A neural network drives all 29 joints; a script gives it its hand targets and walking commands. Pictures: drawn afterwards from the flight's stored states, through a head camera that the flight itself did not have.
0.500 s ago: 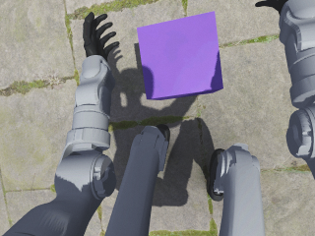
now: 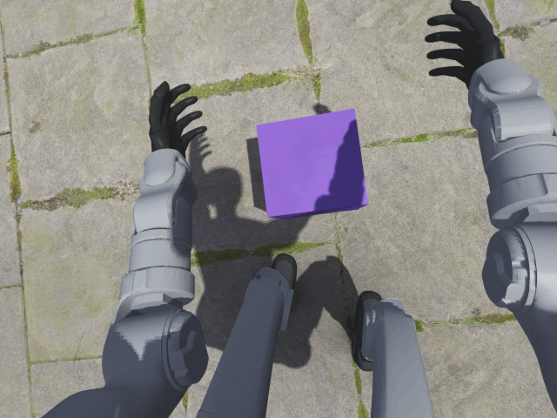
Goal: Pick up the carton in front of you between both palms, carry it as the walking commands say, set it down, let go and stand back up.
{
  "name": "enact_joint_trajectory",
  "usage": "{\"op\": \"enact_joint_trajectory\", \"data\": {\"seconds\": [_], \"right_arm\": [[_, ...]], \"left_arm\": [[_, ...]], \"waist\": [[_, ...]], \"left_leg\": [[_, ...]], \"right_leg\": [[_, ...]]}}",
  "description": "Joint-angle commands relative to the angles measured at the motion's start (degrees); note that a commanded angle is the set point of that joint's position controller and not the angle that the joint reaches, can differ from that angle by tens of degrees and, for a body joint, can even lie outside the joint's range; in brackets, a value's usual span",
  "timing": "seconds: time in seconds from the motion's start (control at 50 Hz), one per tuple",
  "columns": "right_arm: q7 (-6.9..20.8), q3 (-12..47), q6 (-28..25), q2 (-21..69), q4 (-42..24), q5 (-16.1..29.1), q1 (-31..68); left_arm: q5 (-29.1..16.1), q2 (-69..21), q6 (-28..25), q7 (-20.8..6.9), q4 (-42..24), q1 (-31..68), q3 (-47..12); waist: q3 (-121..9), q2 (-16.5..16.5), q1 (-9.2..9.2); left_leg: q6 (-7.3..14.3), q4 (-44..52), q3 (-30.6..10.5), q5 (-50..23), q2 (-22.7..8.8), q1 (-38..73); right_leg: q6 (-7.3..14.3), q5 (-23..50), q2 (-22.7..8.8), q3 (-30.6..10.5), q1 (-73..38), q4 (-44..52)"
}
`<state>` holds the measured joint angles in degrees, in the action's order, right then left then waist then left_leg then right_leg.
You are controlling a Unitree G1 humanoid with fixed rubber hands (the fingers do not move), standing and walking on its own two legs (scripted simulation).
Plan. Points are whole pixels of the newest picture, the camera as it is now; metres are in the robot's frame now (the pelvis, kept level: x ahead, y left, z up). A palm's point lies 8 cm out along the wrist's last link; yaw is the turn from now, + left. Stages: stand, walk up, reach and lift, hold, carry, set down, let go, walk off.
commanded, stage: let go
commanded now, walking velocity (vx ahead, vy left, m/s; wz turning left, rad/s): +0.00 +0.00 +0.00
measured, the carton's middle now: (313, 172) +0.47 +0.09 -0.50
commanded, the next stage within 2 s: stand in 1.38 s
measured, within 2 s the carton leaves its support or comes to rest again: neither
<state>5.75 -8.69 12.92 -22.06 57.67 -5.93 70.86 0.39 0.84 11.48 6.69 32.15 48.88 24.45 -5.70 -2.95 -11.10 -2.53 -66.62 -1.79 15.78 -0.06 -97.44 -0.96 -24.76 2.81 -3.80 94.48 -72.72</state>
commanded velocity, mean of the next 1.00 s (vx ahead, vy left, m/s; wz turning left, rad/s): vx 0.00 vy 0.00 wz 0.00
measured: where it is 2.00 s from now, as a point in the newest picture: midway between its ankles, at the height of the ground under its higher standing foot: (321, 323)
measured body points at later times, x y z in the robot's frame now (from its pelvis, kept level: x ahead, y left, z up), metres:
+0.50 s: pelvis +0.06 +0.03 +0.11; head +0.23 +0.02 +0.53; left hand +0.31 +0.27 +0.03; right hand +0.40 -0.16 +0.01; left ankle +0.11 +0.14 -0.59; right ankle +0.05 -0.12 -0.59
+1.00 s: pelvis +0.11 -0.01 +0.15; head +0.14 -0.01 +0.60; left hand +0.28 +0.23 +0.08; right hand +0.29 -0.24 +0.08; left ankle +0.11 +0.14 -0.59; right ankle +0.05 -0.12 -0.59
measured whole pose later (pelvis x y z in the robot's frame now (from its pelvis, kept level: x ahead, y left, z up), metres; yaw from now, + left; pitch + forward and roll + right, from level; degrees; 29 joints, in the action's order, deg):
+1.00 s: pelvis +0.11 -0.01 +0.15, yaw +1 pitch +2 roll +1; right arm 2.3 -2.6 2.9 -11.8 26.0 -0.4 -12.8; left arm 0.2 12.1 3.5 -4.0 24.6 -12.8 2.4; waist 1.6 -1.4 -0.5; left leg -2.1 -23.3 -3.2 12.1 -0.1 -13.2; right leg 0.7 -18.5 0.8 -2.8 8.2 -24.9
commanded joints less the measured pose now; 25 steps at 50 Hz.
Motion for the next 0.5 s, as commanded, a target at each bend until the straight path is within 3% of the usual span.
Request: {"op": "enact_joint_trajectory", "data": {"seconds": [0.0, 0.12, 0.22, 0.28, 0.38, 0.48], "right_arm": [[-0.68, -2.51, -1.64, -3.24, -6.66, -1.76, 8.65], [-5.21, -5.04, -2.93, 4.91, -17.84, -3.73, -9.04], [-9.78, -4.43, -4.45, 9.17, -28.24, -2.71, -21.51], [-11.26, -3.92, -5.8, 9.87, -30.82, -2.12, -28.65], [-11.11, -2.2, -8.66, 10.42, -30.62, -0.14, -41.37], [-9.58, -1.5, -11.39, 9.0, -29.97, 1.04, -52.74]], "left_arm": [[1.64, 4.44, -1.81, -1.51, -6.65, 3.23, -0.35], [4.27, 7.11, -3.45, -6.76, -10.89, -11.47, -3.9], [3.83, 10.68, -4.66, -10.8, -11.82, -20.49, -8.87], [2.54, 12.3, -5.76, -12.33, -10.97, -26.95, -11.98], [-0.09, 13.36, -7.91, -13.2, -10.95, -37.85, -17.31], [-1.57, 13.47, -9.64, -12.36, -13.73, -48.17, -20.66]], "waist": [[-55.03, -7.19, -1.03], [-58.35, -5.64, 0.06], [-46.36, -3.04, 1.0], [-37.52, -1.54, 1.86], [-27.92, 1.55, 2.65], [-22.22, 3.95, 3.44]], "left_leg": [[-2.51, 4.87, 9.43, -21.55, 3.71, 37.79], [-0.89, 9.6, 8.72, -26.19, 4.25, 48.72], [0.64, 15.08, 7.24, -20.37, 3.19, 58.04], [0.96, 18.99, 5.67, -15.89, 2.48, 63.81], [0.72, 24.38, 2.54, -14.45, 1.77, 73.02], [-0.06, 28.39, 0.49, -20.97, 1.45, 83.27]], "right_leg": [[-0.62, 18.92, 2.97, 4.48, -32.0, 11.04], [-1.32, 26.99, 3.19, 4.01, -42.22, 16.87], [-1.55, 17.58, 2.6, 4.38, -44.13, 24.7], [-1.31, 10.13, 2.17, 4.61, -44.22, 29.31], [-0.33, 6.04, 1.9, 4.66, -46.95, 33.62], [0.4, 8.64, 1.99, 4.95, -51.66, 37.1]]}}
